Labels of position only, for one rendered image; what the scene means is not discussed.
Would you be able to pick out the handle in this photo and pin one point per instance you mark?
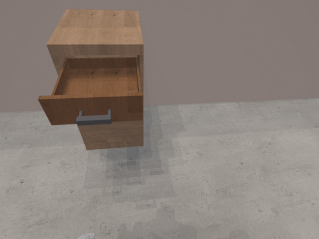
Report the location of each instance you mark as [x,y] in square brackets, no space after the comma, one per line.
[93,120]

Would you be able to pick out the drawer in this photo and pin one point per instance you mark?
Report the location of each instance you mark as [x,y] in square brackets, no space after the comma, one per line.
[94,86]

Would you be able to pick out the cabinet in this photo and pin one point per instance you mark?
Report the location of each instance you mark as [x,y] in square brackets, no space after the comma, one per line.
[97,33]

